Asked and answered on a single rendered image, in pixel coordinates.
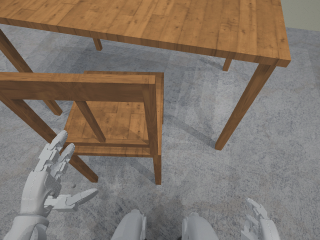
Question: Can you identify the chair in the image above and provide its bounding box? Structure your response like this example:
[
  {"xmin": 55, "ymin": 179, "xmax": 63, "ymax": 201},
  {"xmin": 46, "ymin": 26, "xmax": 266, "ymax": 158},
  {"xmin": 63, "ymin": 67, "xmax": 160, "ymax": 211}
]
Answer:
[{"xmin": 0, "ymin": 70, "xmax": 164, "ymax": 185}]

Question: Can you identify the table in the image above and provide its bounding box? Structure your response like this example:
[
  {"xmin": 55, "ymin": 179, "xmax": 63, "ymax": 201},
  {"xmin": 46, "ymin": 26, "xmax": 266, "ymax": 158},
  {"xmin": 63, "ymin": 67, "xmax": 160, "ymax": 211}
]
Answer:
[{"xmin": 0, "ymin": 0, "xmax": 291, "ymax": 151}]

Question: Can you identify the robot right thigh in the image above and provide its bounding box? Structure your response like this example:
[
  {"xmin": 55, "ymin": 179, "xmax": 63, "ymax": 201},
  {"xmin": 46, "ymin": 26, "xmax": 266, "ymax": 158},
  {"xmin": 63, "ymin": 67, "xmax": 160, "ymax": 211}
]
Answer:
[{"xmin": 182, "ymin": 215, "xmax": 219, "ymax": 240}]

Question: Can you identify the robot thigh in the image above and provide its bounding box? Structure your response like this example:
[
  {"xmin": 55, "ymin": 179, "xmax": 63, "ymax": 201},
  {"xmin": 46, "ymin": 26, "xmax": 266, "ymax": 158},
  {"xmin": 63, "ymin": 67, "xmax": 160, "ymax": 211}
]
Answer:
[
  {"xmin": 111, "ymin": 212, "xmax": 147, "ymax": 240},
  {"xmin": 182, "ymin": 215, "xmax": 219, "ymax": 240}
]

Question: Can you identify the right robot hand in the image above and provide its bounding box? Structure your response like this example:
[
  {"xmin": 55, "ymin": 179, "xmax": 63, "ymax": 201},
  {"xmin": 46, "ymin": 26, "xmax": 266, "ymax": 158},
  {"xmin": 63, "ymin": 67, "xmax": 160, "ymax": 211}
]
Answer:
[{"xmin": 241, "ymin": 197, "xmax": 281, "ymax": 240}]

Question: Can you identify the left robot forearm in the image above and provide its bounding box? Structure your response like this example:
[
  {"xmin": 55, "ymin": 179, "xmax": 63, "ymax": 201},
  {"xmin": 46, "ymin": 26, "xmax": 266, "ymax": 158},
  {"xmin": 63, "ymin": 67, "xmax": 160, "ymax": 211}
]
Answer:
[{"xmin": 3, "ymin": 214, "xmax": 50, "ymax": 240}]

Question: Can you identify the robot left thigh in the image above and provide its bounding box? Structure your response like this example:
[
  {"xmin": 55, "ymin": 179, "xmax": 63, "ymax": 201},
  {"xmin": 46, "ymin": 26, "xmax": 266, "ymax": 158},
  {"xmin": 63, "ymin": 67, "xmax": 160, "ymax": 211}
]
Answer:
[{"xmin": 111, "ymin": 212, "xmax": 147, "ymax": 240}]

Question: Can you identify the left robot hand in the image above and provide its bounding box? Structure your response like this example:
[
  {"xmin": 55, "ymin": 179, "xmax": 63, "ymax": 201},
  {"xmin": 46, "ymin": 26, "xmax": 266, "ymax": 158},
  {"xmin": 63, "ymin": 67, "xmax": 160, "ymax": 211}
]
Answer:
[{"xmin": 20, "ymin": 130, "xmax": 99, "ymax": 218}]

